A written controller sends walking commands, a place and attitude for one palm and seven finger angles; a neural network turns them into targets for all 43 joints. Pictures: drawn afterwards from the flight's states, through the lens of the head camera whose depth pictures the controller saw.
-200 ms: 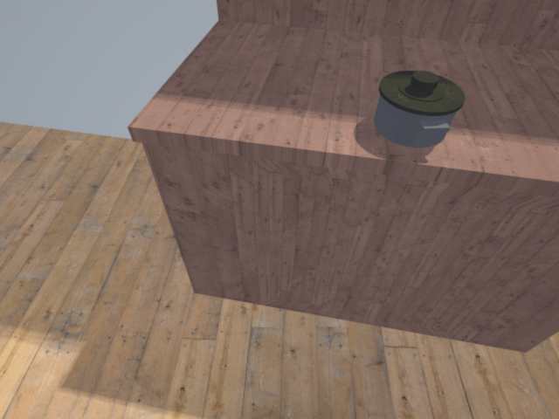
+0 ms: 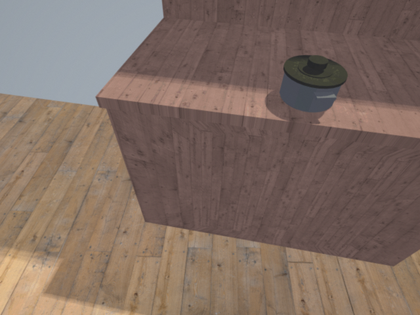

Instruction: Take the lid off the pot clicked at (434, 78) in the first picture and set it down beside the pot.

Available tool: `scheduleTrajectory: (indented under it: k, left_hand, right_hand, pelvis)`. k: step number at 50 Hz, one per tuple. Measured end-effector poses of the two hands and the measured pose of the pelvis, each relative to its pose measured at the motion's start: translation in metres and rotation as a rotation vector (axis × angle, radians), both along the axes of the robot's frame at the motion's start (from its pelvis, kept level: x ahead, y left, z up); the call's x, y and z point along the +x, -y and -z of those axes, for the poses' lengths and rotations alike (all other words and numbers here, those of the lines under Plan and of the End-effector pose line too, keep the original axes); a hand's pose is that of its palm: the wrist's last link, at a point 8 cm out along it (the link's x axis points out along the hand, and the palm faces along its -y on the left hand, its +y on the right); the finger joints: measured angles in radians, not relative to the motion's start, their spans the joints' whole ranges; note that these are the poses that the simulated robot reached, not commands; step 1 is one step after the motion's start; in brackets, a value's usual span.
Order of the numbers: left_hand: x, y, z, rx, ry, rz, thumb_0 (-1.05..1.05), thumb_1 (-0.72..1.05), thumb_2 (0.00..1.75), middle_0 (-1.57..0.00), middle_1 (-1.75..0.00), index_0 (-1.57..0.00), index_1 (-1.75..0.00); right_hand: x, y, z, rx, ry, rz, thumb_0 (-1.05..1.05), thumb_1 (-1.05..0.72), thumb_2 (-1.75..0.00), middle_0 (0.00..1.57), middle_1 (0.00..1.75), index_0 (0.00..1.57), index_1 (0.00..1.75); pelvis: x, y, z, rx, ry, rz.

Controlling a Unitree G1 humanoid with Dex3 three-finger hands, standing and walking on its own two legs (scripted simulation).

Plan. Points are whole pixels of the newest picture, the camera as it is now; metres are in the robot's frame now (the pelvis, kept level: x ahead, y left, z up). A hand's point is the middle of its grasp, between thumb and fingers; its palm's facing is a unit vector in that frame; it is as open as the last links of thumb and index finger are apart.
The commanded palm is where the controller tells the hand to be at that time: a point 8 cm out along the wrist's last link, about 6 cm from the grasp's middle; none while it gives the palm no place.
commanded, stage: look at it before walking up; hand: left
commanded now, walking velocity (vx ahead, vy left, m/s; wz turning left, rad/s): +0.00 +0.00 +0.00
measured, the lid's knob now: (317, 62) +0.71 -0.25 +0.15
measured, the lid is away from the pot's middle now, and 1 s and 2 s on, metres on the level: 0.00 0.00 0.00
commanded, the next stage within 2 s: turn to face it in 0.44 s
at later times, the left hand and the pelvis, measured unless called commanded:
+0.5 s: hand out of the picture +0.00 +0.17 -0.18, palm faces +0.03 -0.98 -0.20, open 7.4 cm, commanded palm none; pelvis +0.00 +0.00 +0.00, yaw +0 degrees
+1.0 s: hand out of the picture +0.05 +0.17 -0.17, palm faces -0.07 -0.98 -0.20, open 7.4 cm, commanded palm none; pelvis +0.02 -0.02 -0.01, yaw -8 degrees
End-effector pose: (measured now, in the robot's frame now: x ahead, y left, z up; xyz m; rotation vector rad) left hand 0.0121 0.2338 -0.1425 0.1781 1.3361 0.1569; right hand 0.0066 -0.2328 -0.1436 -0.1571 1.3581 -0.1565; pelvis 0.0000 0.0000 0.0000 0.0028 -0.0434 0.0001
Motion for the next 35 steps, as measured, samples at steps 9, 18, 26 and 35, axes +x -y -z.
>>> scheduleTrajectory:
  k: [9, 18, 26, 35]
  left_hand:
    - [-0.006, 0.007, 0.002, -0.015, -0.015, -0.011, 0.01, 0.9, 0.9, -0.2, -0.3, -0.2, -0.3]
    - [-0.016, 0.01, 0.002, -0.019, -0.045, -0.025, 0.01, 0.9, 0.9, -0.2, -0.29, -0.2, -0.3]
    - [-0.018, 0.012, 0.002, -0.018, -0.059, -0.032, 0.01, 0.9, 0.9, -0.2, -0.29, -0.19, -0.3]
    - [-0.013, 0.015, 0.003, -0.023, -0.061, -0.027, 0.01, 0.9, 0.9, -0.2, -0.29, -0.19, -0.3]
  right_hand:
    - [-0.003, -0.008, 0.002, 0.015, -0.008, 0.008, 0.01, -0.91, -0.9, 0.2, 0.3, 0.2, 0.29]
    - [-0.009, -0.011, 0.003, 0.022, -0.03, 0.018, 0.01, -0.91, -0.9, 0.2, 0.3, 0.2, 0.29]
    - [-0.011, -0.011, 0.004, 0.026, -0.045, 0.019, 0.01, -0.91, -0.9, 0.2, 0.3, 0.2, 0.29]
    - [-0.008, -0.01, 0.005, 0.025, -0.035, 0.036, 0.01, -0.91, -0.9, 0.2, 0.3, 0.2, 0.29]
  pelvis:
    - [0.001, 0.0, 0.0, 0.0, -0.004, 0.002]
    - [0.003, 0.0, 0.0, 0.0, -0.008, 0.003]
    - [0.005, 0.001, 0.0, 0.001, -0.011, 0.002]
    - [0.007, 0.003, 0.001, 0.001, -0.014, 0.021]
